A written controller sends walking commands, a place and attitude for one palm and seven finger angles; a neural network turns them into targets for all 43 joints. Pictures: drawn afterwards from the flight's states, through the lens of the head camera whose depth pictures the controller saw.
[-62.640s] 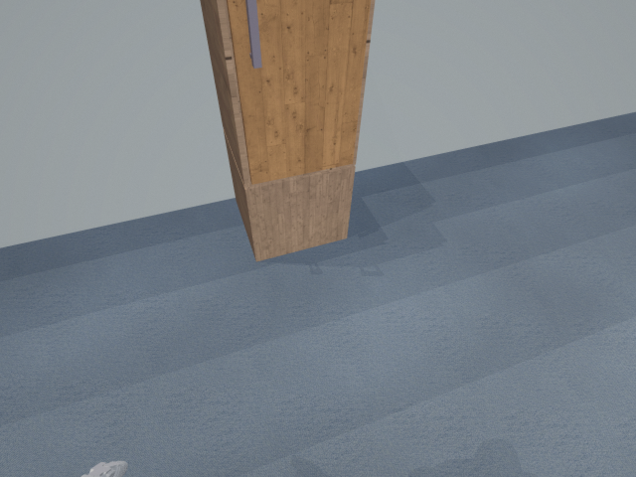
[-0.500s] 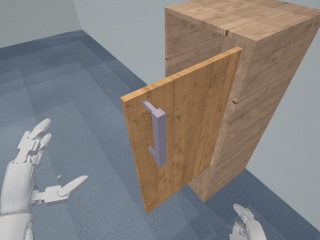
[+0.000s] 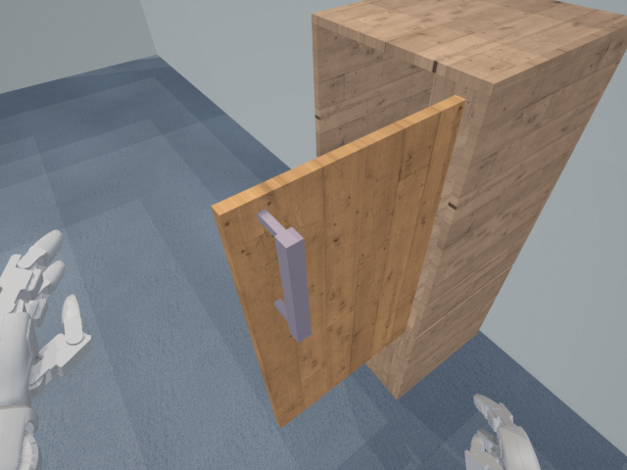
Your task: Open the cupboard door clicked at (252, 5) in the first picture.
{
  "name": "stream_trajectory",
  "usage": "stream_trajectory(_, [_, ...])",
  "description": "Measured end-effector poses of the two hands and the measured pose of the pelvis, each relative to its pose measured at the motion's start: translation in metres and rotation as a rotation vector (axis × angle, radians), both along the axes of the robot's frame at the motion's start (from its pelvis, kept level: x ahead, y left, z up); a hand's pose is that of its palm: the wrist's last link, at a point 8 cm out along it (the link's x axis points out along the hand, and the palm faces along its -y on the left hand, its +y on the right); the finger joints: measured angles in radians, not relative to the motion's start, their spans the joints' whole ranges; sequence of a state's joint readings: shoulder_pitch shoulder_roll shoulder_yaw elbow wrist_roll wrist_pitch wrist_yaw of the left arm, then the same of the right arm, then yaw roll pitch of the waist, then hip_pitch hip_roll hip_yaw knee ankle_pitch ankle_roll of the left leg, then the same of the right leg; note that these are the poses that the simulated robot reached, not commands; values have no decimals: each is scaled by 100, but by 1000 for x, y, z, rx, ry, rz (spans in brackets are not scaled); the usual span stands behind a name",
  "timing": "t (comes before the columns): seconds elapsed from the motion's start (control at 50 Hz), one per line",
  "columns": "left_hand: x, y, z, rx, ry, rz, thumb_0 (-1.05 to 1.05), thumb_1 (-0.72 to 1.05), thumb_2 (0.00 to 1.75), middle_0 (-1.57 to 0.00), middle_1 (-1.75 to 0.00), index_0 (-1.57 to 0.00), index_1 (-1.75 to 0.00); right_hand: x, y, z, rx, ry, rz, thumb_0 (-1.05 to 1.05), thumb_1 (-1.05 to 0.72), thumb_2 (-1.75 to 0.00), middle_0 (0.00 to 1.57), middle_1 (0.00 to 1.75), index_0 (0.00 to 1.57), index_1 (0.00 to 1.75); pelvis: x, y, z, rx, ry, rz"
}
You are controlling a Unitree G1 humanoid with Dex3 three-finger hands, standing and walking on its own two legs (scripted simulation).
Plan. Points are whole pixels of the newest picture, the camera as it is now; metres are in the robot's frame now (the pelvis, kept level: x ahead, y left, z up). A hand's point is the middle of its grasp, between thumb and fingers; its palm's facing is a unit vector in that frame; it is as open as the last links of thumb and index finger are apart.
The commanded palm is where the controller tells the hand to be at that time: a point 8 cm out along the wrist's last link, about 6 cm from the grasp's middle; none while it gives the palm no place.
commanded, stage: draw the hand back to the body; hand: left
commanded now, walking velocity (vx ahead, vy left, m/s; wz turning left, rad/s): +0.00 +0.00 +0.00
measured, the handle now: (285, 280) +0.29 +0.07 +0.14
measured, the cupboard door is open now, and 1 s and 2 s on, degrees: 91 91 91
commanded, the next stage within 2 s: step back with the hand held close in 0.16 s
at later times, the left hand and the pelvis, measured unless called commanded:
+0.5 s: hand (84, 355) +0.18 +0.25 +0.14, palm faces +0.35 -0.81 -0.47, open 7.4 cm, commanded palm +0.12 +0.30 +0.17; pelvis -0.02 +0.00 +0.00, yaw -1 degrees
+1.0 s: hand out of the picture +0.07 +0.31 +0.15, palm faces +0.42 -0.77 -0.48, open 7.4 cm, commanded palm +0.02 +0.35 +0.17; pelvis -0.12 +0.04 -0.02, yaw +1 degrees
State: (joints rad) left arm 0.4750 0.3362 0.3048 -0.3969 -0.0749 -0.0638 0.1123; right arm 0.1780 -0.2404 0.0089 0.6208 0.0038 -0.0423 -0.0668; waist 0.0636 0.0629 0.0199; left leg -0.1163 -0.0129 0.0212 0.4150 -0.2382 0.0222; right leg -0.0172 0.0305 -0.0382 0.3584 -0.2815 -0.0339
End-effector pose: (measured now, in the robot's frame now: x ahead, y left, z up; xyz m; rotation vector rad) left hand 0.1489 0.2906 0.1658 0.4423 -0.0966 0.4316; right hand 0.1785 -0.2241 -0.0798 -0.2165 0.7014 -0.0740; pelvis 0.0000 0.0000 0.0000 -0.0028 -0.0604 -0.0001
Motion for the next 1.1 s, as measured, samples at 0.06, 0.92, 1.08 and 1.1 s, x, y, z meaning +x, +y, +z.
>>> stream_trajectory(0.06, [0,-5,1,3,0,-13,1,87,89,-21,-30,-21,-31,0,-1,0,3,3,-2,1,-90,-90,21,30,20,30,0,-3,0,1,1,1])
stream_trajectory(0.92, [-95,49,3,158,-42,-57,2,89,90,-21,-30,-21,-31,-124,30,-7,-44,51,-89,1,-90,-90,21,30,20,30,-102,40,-15,-40,41,11])
stream_trajectory(1.08, [-133,60,-2,111,-134,-45,2,89,90,-21,-30,-21,-31,-156,43,-15,-81,92,-58,1,-90,-90,21,30,20,30,-126,56,-22,-38,30,19])
stream_trajectory(1.1, [-134,65,-4,105,-154,-47,1,89,90,-21,-30,-21,-31,-159,45,-14,-97,90,-59,1,-90,-90,21,30,20,30,-128,59,-24,-43,33,23])
